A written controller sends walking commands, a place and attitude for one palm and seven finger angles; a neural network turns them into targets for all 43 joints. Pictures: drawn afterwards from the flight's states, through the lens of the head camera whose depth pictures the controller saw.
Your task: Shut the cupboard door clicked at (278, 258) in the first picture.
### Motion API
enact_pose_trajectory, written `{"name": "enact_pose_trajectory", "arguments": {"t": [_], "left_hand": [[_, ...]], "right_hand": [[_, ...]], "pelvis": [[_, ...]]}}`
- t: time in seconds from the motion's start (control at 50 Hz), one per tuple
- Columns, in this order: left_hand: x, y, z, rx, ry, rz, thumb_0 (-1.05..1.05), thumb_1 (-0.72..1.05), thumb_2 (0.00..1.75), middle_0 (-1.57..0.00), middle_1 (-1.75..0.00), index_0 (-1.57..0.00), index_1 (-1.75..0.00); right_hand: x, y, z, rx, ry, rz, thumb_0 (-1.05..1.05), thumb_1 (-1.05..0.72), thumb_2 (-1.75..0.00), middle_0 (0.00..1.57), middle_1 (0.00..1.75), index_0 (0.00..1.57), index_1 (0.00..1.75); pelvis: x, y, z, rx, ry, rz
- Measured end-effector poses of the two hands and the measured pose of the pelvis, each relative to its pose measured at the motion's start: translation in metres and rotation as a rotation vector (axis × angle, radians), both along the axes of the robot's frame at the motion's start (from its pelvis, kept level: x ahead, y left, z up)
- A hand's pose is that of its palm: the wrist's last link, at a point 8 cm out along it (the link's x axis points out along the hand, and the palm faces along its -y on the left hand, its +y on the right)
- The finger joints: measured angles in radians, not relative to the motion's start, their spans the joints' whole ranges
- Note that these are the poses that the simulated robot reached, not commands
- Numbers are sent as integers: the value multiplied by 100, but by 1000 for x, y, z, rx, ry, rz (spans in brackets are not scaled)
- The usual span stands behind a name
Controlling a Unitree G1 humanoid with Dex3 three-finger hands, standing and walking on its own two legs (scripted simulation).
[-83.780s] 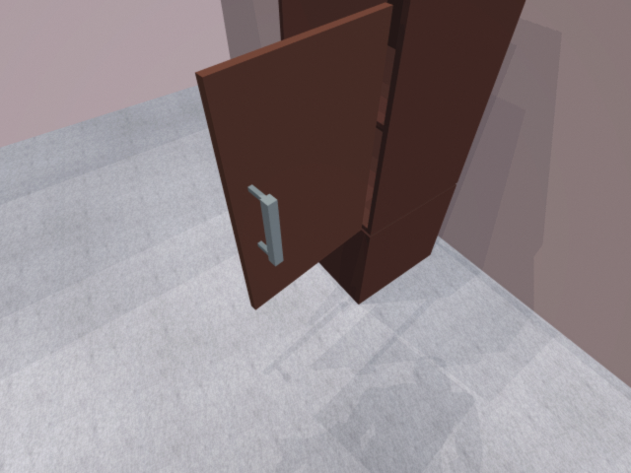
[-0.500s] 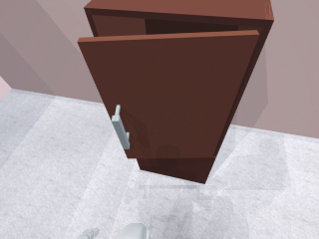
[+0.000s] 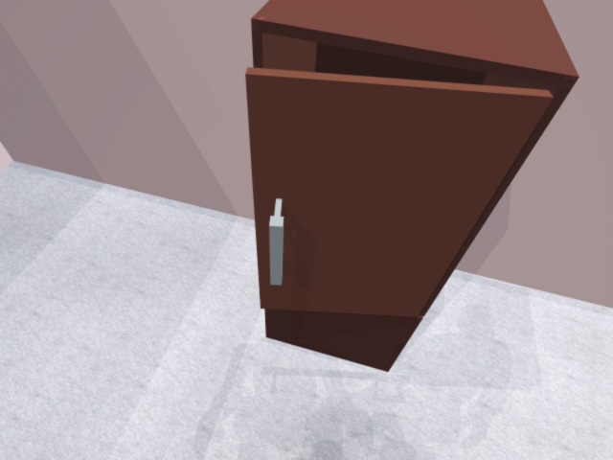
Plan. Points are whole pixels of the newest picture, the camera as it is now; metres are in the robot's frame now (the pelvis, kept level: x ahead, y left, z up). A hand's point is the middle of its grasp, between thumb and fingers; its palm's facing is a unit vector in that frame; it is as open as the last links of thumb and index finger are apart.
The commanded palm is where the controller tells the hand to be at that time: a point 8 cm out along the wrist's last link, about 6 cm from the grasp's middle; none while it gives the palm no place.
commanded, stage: come to a stop and stand still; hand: left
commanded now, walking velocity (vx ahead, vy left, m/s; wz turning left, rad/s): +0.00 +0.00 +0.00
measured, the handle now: (277, 244) +0.47 +0.10 -0.05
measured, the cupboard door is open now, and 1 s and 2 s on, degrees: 13 13 13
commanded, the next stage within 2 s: look again from close up in 0.26 s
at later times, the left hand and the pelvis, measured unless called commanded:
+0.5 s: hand out of the picture -0.01 +0.18 -0.17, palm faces -0.01 -0.98 -0.21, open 7.3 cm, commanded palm none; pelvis -0.02 +0.00 +0.00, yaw +0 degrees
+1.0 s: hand out of the picture -0.01 +0.16 -0.17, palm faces +0.00 -0.98 -0.21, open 7.3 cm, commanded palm none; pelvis -0.01 -0.02 +0.00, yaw +0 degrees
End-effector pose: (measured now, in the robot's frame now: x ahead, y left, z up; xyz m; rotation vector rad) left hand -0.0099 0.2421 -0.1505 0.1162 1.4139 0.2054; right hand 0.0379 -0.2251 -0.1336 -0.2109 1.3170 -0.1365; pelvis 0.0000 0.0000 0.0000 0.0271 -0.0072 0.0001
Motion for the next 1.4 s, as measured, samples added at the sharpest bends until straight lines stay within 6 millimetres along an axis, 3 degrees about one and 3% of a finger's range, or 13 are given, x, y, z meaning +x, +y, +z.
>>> {"name": "enact_pose_trajectory", "arguments": {"t": [0.1,0.26,0.4,0.62,1.04,1.26,1.4], "left_hand": [[0,-9,10,-8,8,-43,1,91,90,-20,-30,-19,-30],[8,-16,9,-17,-28,-59,1,93,90,-20,-30,-20,-30],[3,-19,8,-9,-37,-78,1,93,90,-20,-30,-20,-30],[-12,-12,17,36,-29,-78,1,92,90,-20,-30,-20,-30],[1,-39,11,3,-35,-74,1,92,90,-20,-30,-20,-30],[1,-58,1,-26,9,-29,1,91,90,-20,-30,-20,-30],[4,-76,-3,-25,51,1,1,91,90,-20,-30,-20,-30]], "right_hand": [[-24,4,-5,27,28,-52,1,-93,-90,20,30,20,30],[-62,10,-2,43,86,-81,0,-92,-90,20,30,20,30],[-80,11,-3,51,118,-88,0,-91,-90,20,30,20,30],[-62,20,-23,108,33,-40,1,-92,-90,20,30,20,30],[-46,-20,-12,49,50,-39,0,-91,-90,20,30,20,30],[-37,-26,-16,53,105,-33,0,-91,-90,20,30,20,30],[-18,-45,-25,38,117,-42,0,-91,-90,20,30,20,30]], "pelvis": [[-7,6,5,-22,-3,-5],[-11,2,8,-21,-17,-8],[-17,1,7,-29,-10,-6],[-19,4,0,-14,-15,2],[-11,-22,2,-9,-8,4],[9,-37,-4,-11,11,35],[27,-54,-11,-18,29,39]]}}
